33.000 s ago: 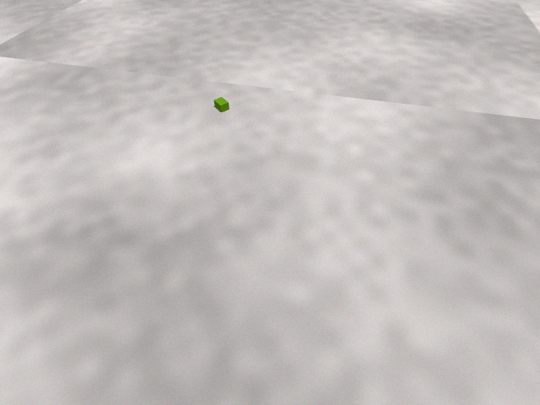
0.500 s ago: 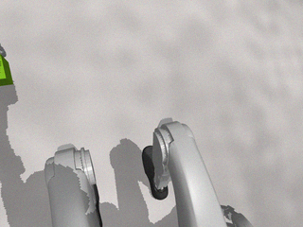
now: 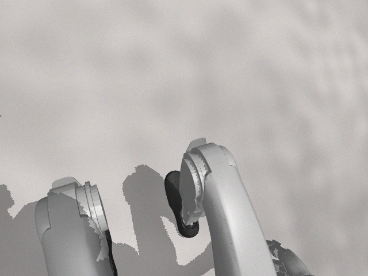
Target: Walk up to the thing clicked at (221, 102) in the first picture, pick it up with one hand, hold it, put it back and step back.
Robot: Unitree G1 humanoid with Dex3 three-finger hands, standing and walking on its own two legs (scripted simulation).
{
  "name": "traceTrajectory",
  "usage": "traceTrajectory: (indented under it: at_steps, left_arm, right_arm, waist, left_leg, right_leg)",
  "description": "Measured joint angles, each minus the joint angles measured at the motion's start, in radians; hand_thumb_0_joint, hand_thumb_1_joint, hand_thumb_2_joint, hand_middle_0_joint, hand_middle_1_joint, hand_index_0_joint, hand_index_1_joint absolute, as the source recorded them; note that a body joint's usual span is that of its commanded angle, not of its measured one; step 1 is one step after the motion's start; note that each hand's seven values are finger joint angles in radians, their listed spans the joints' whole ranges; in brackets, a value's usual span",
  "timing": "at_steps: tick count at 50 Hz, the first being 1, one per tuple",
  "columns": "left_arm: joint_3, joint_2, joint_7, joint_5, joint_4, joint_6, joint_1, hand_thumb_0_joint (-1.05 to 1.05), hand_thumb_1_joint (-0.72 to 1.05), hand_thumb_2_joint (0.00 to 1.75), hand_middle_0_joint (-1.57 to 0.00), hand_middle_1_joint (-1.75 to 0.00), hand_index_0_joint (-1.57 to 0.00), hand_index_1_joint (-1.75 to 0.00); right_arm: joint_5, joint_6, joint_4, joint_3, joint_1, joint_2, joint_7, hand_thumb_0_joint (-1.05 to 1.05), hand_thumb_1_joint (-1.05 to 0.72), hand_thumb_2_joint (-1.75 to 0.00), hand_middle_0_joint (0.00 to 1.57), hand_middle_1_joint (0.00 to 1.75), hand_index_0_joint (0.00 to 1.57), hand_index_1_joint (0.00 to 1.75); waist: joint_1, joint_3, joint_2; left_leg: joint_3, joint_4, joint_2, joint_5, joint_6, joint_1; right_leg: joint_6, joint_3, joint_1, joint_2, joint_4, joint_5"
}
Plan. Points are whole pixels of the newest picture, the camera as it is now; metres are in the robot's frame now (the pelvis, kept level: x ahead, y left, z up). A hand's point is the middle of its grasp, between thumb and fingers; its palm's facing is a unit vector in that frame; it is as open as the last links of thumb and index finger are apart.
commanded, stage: lower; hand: left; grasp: from above
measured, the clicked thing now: out of the picture +0.52 +0.33 -0.22
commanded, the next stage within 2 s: rest in 0.08 s
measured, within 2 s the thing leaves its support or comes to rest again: rests again in 1.64 s
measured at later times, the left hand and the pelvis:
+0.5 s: hand out of the picture +0.52 +0.32 -0.22, palm faces -0.48 -0.08 -0.87, open 9.0 cm; pelvis +0.00 +0.01 -0.01, yaw -2 degrees
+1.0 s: hand out of the picture +0.52 +0.32 -0.24, palm faces -0.46 -0.08 -0.88, open 9.0 cm; pelvis +0.00 +0.01 -0.01, yaw -4 degrees
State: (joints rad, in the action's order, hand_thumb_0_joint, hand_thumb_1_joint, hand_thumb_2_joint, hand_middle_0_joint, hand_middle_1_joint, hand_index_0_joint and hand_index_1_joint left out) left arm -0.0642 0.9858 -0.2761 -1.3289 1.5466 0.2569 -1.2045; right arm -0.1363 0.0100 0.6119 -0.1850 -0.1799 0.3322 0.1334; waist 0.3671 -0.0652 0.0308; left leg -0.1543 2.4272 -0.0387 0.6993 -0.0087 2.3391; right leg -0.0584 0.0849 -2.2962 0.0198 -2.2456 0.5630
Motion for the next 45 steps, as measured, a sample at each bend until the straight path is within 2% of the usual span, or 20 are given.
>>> traceTrajectory:
  at_steps: [8,14,19,25,36,45]
  left_arm:
    - [-0.015,0.035,-0.059,-0.028,0.016,0.014,-0.012,0.01,0.18,0.27,-0.85,-0.28,-0.85,-0.28]
    - [-0.004,0.052,-0.087,-0.034,0.040,-0.005,-0.023,0.01,0.18,0.27,-0.85,-0.27,-0.85,-0.27]
    - [0.003,0.061,-0.086,-0.027,0.056,-0.020,-0.021,0.01,0.18,0.26,-0.86,-0.27,-0.85,-0.27]
    - [-0.007,0.084,-0.079,-0.024,0.055,-0.011,-0.019,0.01,0.18,0.24,-0.86,-0.27,-0.85,-0.27]
    - [-0.016,0.126,-0.130,-0.050,0.078,0.008,-0.025,0.01,0.17,0.26,-0.87,-0.26,-0.87,-0.26]
    - [-0.013,0.147,-0.149,-0.037,0.104,-0.019,-0.036,0.01,0.16,0.28,-0.87,-0.26,-0.87,-0.26]
  right_arm:
    - [-0.014,-0.011,-0.011,-0.022,0.002,-0.001,0.003,0.00,-0.92,-0.90,0.21,0.30,0.20,0.30]
    - [-0.017,-0.024,-0.012,-0.034,0.002,-0.007,0.007,0.00,-0.91,-0.90,0.21,0.30,0.20,0.30]
    - [-0.020,-0.036,-0.018,-0.045,0.003,-0.010,0.010,0.00,-0.91,-0.89,0.21,0.30,0.20,0.30]
    - [-0.030,-0.047,-0.039,-0.068,0.005,0.000,0.012,0.00,-0.91,-0.89,0.21,0.30,0.20,0.30]
    - [-0.043,-0.062,-0.048,-0.093,0.012,0.022,0.012,0.00,-0.91,-0.89,0.21,0.30,0.20,0.30]
    - [-0.046,-0.084,-0.053,-0.111,0.018,0.024,0.011,0.00,-0.91,-0.90,0.21,0.30,0.20,0.30]
  waist:
    - [0.013,-0.020,0.026]
    - [0.022,-0.019,0.031]
    - [0.032,-0.029,0.033]
    - [0.044,-0.059,0.048]
    - [0.061,-0.083,0.072]
    - [0.071,-0.089,0.075]
  left_leg:
    - [-0.013,0.027,-0.002,0.001,0.000,0.019]
    - [-0.017,0.037,-0.001,0.008,-0.006,0.029]
    - [-0.017,0.040,0.001,0.016,-0.010,0.025]
    - [-0.028,0.045,0.001,0.019,-0.009,0.018]
    - [-0.047,0.061,0.005,0.024,-0.009,0.015]
    - [-0.051,0.071,0.010,0.027,-0.015,0.020]
  right_leg:
    - [0.001,0.011,-0.012,-0.002,-0.016,-0.002]
    - [-0.001,0.016,-0.016,-0.004,-0.017,0.002]
    - [0.002,0.017,-0.009,-0.005,-0.016,0.009]
    - [-0.001,0.026,0.001,-0.006,-0.015,0.008]
    - [-0.006,0.042,0.007,-0.014,-0.016,0.003]
    - [-0.006,0.046,0.007,-0.020,-0.015,0.001]
